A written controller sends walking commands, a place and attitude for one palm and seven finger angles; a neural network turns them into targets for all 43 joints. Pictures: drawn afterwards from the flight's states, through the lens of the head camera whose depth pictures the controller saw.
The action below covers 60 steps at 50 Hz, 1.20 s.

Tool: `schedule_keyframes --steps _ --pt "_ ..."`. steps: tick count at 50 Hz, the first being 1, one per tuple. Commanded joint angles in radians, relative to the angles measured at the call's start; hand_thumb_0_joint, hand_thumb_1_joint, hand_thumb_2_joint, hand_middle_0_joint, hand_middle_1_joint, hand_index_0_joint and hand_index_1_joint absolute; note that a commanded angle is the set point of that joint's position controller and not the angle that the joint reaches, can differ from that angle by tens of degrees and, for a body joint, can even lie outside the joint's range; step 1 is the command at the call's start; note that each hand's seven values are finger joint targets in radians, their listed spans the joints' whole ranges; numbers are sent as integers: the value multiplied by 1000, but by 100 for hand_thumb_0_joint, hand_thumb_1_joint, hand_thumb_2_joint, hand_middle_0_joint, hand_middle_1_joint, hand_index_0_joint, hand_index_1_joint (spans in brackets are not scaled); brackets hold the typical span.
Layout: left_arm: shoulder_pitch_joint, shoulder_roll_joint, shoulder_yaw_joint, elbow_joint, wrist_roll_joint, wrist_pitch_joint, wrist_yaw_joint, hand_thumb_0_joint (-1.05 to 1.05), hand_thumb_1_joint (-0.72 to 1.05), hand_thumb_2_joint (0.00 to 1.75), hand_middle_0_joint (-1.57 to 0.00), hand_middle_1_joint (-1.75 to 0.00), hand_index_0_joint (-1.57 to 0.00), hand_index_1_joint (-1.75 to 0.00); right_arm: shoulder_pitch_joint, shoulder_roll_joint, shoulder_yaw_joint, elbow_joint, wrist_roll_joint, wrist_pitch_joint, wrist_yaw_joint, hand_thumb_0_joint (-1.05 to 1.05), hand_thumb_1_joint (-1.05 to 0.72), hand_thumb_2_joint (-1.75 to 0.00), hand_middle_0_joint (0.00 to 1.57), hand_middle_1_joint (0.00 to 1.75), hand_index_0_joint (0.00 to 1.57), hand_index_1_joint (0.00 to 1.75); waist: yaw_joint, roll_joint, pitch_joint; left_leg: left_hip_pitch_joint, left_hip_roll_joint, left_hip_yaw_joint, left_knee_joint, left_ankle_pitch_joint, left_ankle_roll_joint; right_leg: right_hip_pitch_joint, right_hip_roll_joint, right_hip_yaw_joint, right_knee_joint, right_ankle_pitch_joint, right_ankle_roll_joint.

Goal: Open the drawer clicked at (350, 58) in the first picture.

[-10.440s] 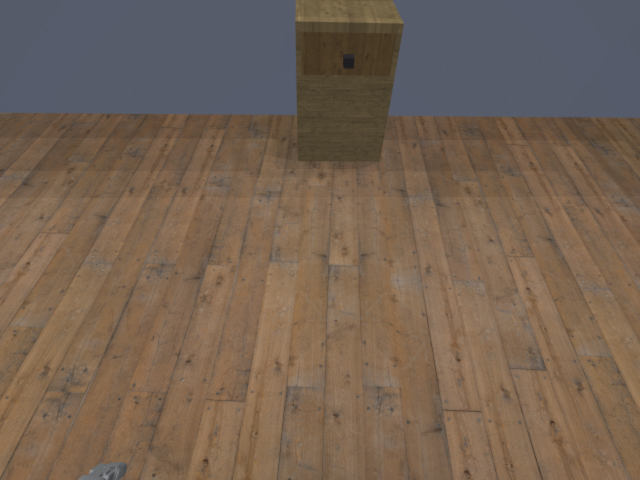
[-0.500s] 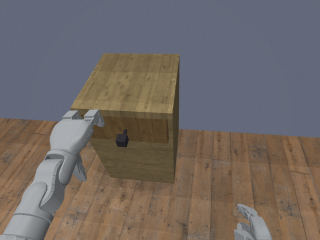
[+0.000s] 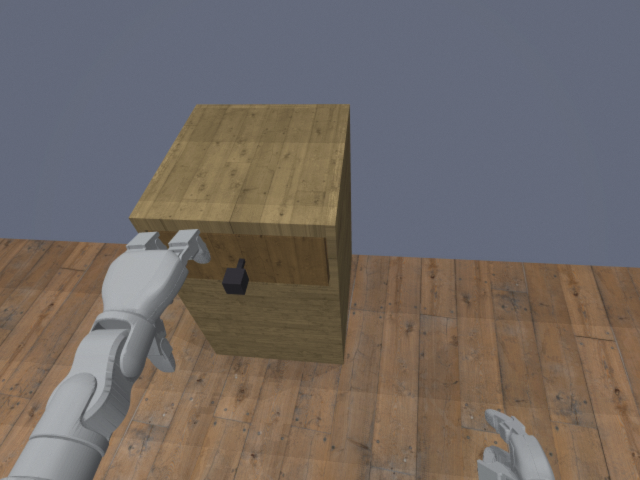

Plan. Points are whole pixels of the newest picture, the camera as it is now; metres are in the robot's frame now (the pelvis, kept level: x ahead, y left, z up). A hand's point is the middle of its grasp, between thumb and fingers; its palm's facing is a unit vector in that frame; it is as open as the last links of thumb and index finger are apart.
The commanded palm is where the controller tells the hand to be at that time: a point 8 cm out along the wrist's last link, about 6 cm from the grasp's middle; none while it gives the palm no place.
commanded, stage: move the hooked fingers above the handle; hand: left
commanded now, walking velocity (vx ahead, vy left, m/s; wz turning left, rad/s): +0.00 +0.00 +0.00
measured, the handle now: (238, 273) +0.54 +0.27 -0.22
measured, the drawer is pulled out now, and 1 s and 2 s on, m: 0.00 0.00 0.00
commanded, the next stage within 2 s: none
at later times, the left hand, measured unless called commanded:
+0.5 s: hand (194, 290) +0.37 +0.25 -0.02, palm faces -0.09 -0.06 -0.99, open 13.8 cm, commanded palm +0.37 +0.26 +0.04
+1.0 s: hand (211, 281) +0.44 +0.26 -0.09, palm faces -0.08 -0.01 -1.00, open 13.8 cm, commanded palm +0.43 +0.26 -0.04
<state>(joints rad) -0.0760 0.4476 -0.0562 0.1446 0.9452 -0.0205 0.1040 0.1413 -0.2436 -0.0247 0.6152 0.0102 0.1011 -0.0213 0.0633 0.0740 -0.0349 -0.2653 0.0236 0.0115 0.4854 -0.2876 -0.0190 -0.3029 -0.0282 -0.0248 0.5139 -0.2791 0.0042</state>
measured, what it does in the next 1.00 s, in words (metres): lowers itself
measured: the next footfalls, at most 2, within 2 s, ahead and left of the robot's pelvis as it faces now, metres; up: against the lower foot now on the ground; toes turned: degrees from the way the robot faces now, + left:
none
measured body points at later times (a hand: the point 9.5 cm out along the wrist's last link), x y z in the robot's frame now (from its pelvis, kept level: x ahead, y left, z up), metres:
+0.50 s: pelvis -0.01 +0.01 -0.03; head +0.06 +0.00 +0.42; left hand +0.37 +0.25 +0.04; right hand +0.07 -0.26 -0.15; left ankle -0.03 +0.13 -0.74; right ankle -0.01 -0.12 -0.74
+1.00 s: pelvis -0.04 +0.02 -0.08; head +0.09 +0.02 +0.36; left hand +0.43 +0.26 -0.03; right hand -0.02 -0.26 -0.20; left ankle -0.03 +0.13 -0.74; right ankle -0.01 -0.12 -0.74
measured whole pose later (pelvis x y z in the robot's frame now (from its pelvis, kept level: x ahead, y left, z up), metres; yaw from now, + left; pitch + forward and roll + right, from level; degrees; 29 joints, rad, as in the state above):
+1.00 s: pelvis -0.04 +0.02 -0.08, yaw -2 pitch +25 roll -2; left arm -0.72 0.56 0.07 1.05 1.16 -0.20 0.39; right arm 0.30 -0.25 -0.06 0.69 -0.05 0.13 -0.01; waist -0.12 0.03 -0.17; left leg -1.03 0.04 0.01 1.06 -0.47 0.01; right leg -1.03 -0.02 -0.01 1.01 -0.41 0.02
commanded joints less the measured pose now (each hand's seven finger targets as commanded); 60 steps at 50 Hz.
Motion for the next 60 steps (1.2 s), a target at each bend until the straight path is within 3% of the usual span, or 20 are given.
schedule_keyframes --steps 1,7,9,12,14,19,25,27,30,34,35,38,43,44,48,52,53,55,57,60 --pt "-314 214 128 -76 22 -34 29 0 -50 30 -30 -120 -30 -120 -74 -110 -35 -136 -6 -46 -11 0 -90 -90 20 30 20 30 -12 -107 -204 5 -60 44 -7 262 52 89 34 -6 -38 279 -33" --pt "-462 239 152 -3 52 -119 84 0 -50 30 -30 -120 -30 -120 -12 -107 -57 -109 -20 -53 -19 0 -90 -90 20 30 20 30 -38 -43 -302 -6 -63 36 71 295 55 27 35 -3 24 307 -39" --pt "-476 236 158 67 58 -126 105 0 -50 30 -30 -120 -30 -120 11 -108 -63 -103 -19 -52 -18 0 -90 -90 20 30 20 30 -47 -69 -296 -38 -62 31 91 285 55 -4 40 -10 43 293 -39" --pt "-474 238 164 143 70 -129 125 0 -50 30 -30 -120 -30 -120 38 -113 -72 -97 -20 -45 -15 0 -90 -90 20 30 20 30 -45 -38 -324 -71 -62 30 121 317 52 -26 44 -11 77 326 -46" --pt "-538 221 137 192 80 -126 133 0 -50 30 -30 -120 -30 -120 59 -122 -75 -90 -20 -36 -11 0 -90 -90 20 30 20 30 -66 -62 -318 -105 -58 24 134 290 53 -68 49 -17 93 290 -45" --pt "-609 228 134 247 100 -152 154 0 -50 30 -30 -120 -30 -120 113 -131 -93 -80 -31 -18 -8 0 -90 -90 20 30 20 30 -78 -23 -398 -116 -52 19 181 314 53 -119 55 -15 135 284 -52" --pt "-694 287 193 397 131 -178 219 0 -50 30 -30 -120 -30 -120 169 -145 -102 -47 -38 3 -7 0 -90 -90 20 30 20 30 -95 -37 -403 -208 -44 16 232 285 55 -205 61 -20 191 250 -54" --pt "-693 311 216 432 144 -178 245 0 -50 30 -30 -120 -30 -120 185 -147 -103 -45 -43 9 -3 0 -90 -90 20 30 20 30 -82 0 -456 -227 -46 22 251 299 55 -203 60 -14 216 264 -57" --pt "-696 331 234 494 155 -172 271 0 -50 30 -30 -120 -30 -120 200 -154 -107 -34 -48 19 2 0 -90 -90 20 30 20 30 -87 -11 -479 -262 -43 25 280 294 56 -226 63 -12 241 266 -54" --pt "-788 293 180 561 165 -170 279 0 -50 30 -30 -120 -30 -120 230 -161 -109 -17 -50 23 3 0 -90 -90 20 30 20 30 -127 -21 -473 -299 -34 20 311 265 59 -300 67 -13 262 235 -51" --pt "-785 317 198 574 171 -173 279 0 -50 30 -30 -120 -30 -120 234 -165 -109 -14 -52 25 3 0 -90 -90 20 30 20 30 -117 -10 -489 -306 -35 18 320 253 58 -314 66 -12 273 216 -53" --pt "-888 303 165 621 177 -184 283 0 -50 30 -30 -120 -30 -120 252 -166 -106 4 -55 23 -3 0 -90 -90 20 30 20 30 -163 -35 -467 -353 -31 8 350 194 64 -385 65 -12 285 159 -49" --pt "-987 359 192 653 196 -206 310 0 -50 30 -30 -120 -30 -120 272 -173 -102 18 -67 14 -3 0 -90 -90 20 30 20 30 -172 22 -536 -399 -31 -6 418 171 64 -483 64 -13 351 110 -50" --pt "-979 394 214 667 198 -205 316 0 -50 30 -30 -120 -30 -120 279 -178 -100 19 -68 14 -1 0 -90 -90 20 30 20 30 -162 33 -561 -407 -33 -7 432 173 63 -486 65 -12 367 111 -50" --pt "-1028 409 207 763 205 -169 328 0 -50 30 -30 -120 -30 -120 282 -185 -87 25 -72 13 2 0 -90 -90 20 30 20 30 -186 23 -541 -495 -31 -12 476 142 64 -547 65 -18 405 85 -46" --pt "-1094 450 203 778 219 -152 315 0 -50 30 -30 -120 -30 -120 299 -195 -81 21 -73 9 -2 0 -90 -90 20 30 20 30 -204 51 -619 -507 -29 -20 528 145 64 -590 67 -19 448 80 -42" --pt "-1131 427 183 775 216 -154 307 0 -50 30 -30 -120 -30 -120 306 -193 -82 25 -76 7 -3 0 -90 -90 20 30 20 30 -222 59 -634 -494 -25 -28 540 165 64 -614 67 -22 459 88 -42" --pt "-1123 445 193 792 211 -160 292 0 -50 30 -30 -120 -30 -120 315 -196 -79 29 -76 4 -5 0 -90 -90 20 30 20 30 -220 60 -637 -509 -24 -29 562 158 63 -635 69 -23 473 74 -41" --pt "-1169 435 174 793 214 -169 282 0 -50 30 -30 -120 -30 -120 320 -195 -77 31 -78 -1 -8 0 -90 -90 20 30 20 30 -238 74 -631 -539 -21 -33 586 136 65 -673 69 -23 487 54 -40" --pt "-1209 488 204 793 221 -180 279 0 -50 30 -30 -120 -30 -120 332 -201 -72 39 -81 -5 -9 0 -90 -90 20 30 20 30 -246 98 -667 -559 -16 -43 628 144 66 -725 68 -26 526 42 -41"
